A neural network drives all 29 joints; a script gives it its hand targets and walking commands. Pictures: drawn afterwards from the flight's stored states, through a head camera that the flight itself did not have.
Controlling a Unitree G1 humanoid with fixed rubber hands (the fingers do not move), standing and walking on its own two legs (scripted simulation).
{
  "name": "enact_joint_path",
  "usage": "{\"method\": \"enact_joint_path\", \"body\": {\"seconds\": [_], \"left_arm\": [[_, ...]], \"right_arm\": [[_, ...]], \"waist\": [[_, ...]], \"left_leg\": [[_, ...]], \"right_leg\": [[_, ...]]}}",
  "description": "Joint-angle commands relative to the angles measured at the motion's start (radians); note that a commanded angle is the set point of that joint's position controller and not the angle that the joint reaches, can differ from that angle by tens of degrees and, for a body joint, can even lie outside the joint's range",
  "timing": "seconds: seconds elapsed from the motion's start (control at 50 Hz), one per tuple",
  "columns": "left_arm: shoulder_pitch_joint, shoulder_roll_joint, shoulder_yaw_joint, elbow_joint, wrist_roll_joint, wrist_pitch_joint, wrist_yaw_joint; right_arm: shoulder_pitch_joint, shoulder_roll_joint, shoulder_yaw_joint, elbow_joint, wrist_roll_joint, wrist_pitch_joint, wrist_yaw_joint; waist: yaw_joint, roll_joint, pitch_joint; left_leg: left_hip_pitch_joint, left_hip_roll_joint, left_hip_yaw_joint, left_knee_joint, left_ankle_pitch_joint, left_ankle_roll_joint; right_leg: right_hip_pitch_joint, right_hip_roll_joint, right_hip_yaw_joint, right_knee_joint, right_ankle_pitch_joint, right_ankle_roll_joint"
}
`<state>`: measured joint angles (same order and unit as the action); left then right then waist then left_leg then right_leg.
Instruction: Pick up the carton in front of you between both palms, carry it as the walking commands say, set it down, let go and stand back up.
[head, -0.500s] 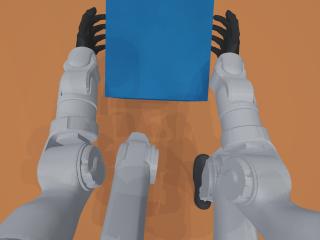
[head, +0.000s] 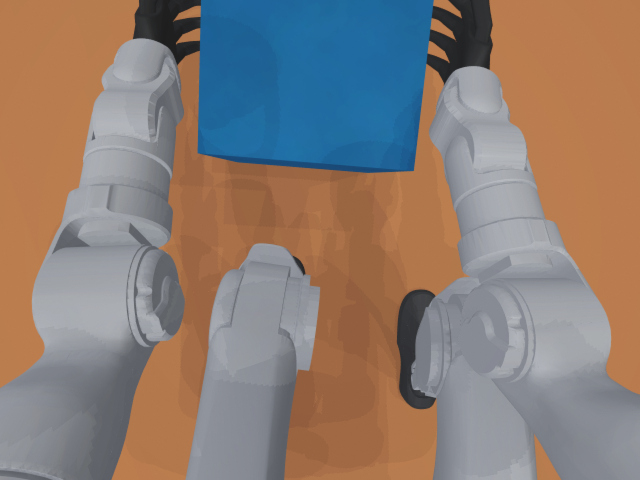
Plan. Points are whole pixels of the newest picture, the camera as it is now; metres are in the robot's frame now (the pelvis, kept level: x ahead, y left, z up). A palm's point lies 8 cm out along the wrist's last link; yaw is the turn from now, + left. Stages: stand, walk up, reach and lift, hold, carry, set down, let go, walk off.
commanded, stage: set down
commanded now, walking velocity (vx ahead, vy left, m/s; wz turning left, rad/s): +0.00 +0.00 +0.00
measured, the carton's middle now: (310, 83) +0.51 +0.14 -0.26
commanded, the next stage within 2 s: none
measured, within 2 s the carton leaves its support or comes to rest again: neither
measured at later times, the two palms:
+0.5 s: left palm (153, 50) +0.48 +0.30 -0.17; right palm (461, 65) +0.53 -0.01 -0.16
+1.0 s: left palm (149, 83) +0.46 +0.31 -0.21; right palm (481, 90) +0.53 -0.05 -0.20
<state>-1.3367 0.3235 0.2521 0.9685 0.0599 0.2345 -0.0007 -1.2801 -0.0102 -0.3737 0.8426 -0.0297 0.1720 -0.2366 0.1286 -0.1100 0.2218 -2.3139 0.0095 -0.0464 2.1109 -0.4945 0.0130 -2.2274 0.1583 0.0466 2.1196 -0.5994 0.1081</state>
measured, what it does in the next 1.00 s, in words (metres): stands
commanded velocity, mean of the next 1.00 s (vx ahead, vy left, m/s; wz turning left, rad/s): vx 0.00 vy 0.00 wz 0.00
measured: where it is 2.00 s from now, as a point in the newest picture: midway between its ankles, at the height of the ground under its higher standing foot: (347, 351)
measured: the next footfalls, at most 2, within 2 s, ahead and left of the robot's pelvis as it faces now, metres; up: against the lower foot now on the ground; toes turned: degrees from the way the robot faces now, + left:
none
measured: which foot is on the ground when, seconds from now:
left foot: down 0.00-1.00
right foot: down 0.00-1.00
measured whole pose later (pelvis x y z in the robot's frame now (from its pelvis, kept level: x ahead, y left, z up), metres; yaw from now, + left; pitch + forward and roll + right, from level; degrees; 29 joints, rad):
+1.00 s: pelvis -0.01 +0.00 -0.01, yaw +1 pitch +33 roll -3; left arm -1.39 0.48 0.27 1.24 -0.06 0.02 -0.05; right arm -1.41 -0.18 -0.20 1.08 0.04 0.09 -0.16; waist 0.11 -0.07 0.43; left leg -2.25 0.01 -0.05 2.17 -0.51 0.00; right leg -2.17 0.17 0.04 2.18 -0.61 0.11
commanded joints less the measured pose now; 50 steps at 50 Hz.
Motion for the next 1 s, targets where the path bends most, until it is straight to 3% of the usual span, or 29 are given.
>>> {"method": "enact_joint_path", "body": {"seconds": [0.0,0.34,0.72,0.8,0.88,0.92,0.98], "left_arm": [[-0.497,-0.827,-0.289,-0.088,-0.096,-0.042,-0.274],[-0.495,-0.670,-0.159,0.031,-0.048,-0.049,-0.320],[-0.409,-0.462,-0.073,0.145,0.005,-0.063,-0.281],[-0.348,-0.274,-0.011,0.172,0.010,-0.097,-0.236],[-0.222,0.255,0.076,0.229,-0.030,-0.189,-0.081],[-0.264,0.310,0.045,0.213,-0.093,-0.232,-0.040],[-0.302,0.366,-0.007,0.146,-0.189,-0.272,-0.025]], "right_arm": [[-0.610,0.802,0.409,-0.029,0.062,-0.018,0.261],[-0.487,0.679,0.266,0.141,-0.056,-0.001,0.258],[-0.383,0.439,0.127,0.249,-0.139,-0.009,0.257],[-0.356,0.262,0.099,0.231,-0.132,-0.023,0.217],[-0.268,-0.260,0.073,0.170,-0.049,-0.081,0.086],[-0.310,-0.280,0.139,0.142,0.037,-0.106,0.065],[-0.340,-0.250,0.269,0.096,0.166,-0.125,0.070]], "waist": [[0.092,0.038,-1.091],[0.052,-0.018,-0.858],[0.006,0.000,-0.645],[0.014,0.016,-0.665],[0.020,0.069,-0.720],[0.040,0.073,-0.780],[0.083,0.063,-0.910]], "left_leg": [[0.746,-0.079,0.072,-0.189,0.336,-0.016],[0.514,-0.066,0.064,-0.172,0.201,0.007],[0.464,-0.055,0.036,-0.168,0.070,0.009],[0.521,-0.038,0.034,-0.161,0.077,-0.003],[0.601,-0.004,0.028,-0.166,0.121,-0.024],[0.632,0.010,0.017,-0.155,0.220,-0.029],[0.683,0.020,0.024,-0.129,0.350,-0.030]], "right_leg": [[0.294,0.085,-0.159,-0.133,0.156,-0.067],[0.292,0.067,-0.132,-0.155,0.108,-0.078],[0.282,0.056,-0.133,-0.135,0.025,-0.091],[0.314,0.038,-0.141,-0.123,0.027,-0.074],[0.346,-0.001,-0.141,-0.096,0.072,-0.038],[0.368,-0.012,-0.140,-0.070,0.142,-0.033],[0.443,-0.021,-0.134,-0.042,0.236,-0.031]]}}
